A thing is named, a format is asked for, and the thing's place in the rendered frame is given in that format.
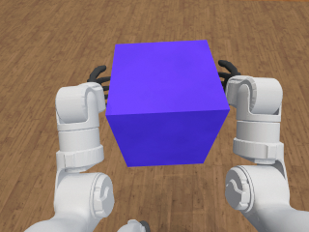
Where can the carton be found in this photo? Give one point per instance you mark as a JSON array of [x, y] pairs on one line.
[[166, 104]]

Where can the robot left forearm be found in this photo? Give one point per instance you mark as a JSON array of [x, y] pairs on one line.
[[77, 109]]

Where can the right robot hand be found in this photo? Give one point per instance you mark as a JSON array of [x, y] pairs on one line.
[[231, 68]]

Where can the robot left upper arm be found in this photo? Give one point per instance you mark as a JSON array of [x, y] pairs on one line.
[[81, 201]]

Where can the robot right upper arm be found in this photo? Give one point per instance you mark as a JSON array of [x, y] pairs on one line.
[[261, 194]]

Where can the left robot hand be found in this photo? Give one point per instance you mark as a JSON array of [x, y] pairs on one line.
[[93, 78]]

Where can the left robot shin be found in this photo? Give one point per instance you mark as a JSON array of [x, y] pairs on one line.
[[133, 221]]

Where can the robot left foot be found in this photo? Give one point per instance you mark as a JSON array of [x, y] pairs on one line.
[[146, 225]]

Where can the robot right forearm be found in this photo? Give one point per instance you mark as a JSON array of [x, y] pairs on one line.
[[258, 101]]

